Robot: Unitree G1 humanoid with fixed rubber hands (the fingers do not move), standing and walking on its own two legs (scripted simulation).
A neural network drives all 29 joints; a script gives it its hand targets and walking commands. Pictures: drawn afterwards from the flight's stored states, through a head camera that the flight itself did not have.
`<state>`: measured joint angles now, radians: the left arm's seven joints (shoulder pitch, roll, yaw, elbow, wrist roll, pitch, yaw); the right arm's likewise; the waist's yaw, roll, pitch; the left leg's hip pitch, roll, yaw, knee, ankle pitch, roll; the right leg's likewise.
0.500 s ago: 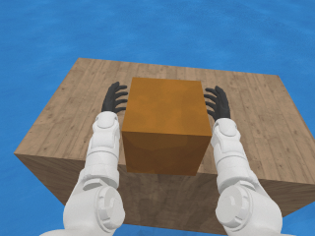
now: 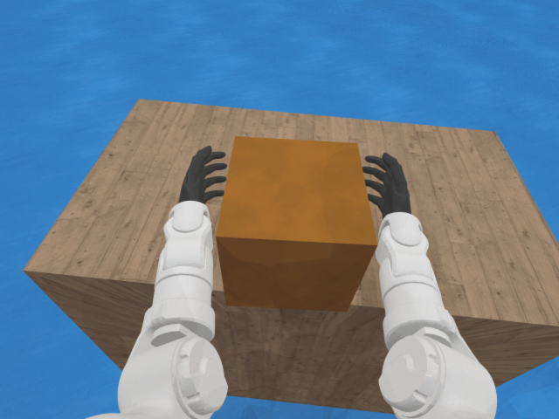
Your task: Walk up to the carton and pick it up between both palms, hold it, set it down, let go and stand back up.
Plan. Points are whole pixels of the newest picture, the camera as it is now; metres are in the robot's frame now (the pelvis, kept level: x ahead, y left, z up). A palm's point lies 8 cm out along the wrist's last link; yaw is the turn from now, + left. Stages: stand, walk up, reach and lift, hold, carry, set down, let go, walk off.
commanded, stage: set down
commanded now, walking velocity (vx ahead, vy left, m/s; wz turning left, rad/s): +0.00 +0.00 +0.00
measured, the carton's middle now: (291, 224) +0.42 +0.05 +0.04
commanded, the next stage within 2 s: none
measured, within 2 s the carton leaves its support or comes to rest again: neither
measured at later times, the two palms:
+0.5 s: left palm (195, 200) +0.39 +0.19 +0.10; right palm (394, 209) +0.42 -0.10 +0.11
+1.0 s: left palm (193, 208) +0.41 +0.20 +0.06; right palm (389, 214) +0.44 -0.10 +0.07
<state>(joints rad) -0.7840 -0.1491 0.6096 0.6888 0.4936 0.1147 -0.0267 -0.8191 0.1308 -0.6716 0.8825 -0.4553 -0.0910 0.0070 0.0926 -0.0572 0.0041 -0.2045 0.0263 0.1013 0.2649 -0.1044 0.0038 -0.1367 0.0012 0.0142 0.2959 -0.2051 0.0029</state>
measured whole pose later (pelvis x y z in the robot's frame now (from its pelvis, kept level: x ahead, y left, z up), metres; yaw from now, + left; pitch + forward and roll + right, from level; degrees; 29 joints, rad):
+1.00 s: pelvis +0.00 +0.00 -0.01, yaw -1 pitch +14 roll -2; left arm -0.87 0.09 0.23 1.17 0.04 -0.10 0.17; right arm -0.91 -0.12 -0.06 1.22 0.17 -0.10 -0.10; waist 0.10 -0.03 -0.18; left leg -0.52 0.07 0.10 0.45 -0.17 0.00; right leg -0.41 0.04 0.02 0.38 -0.21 0.00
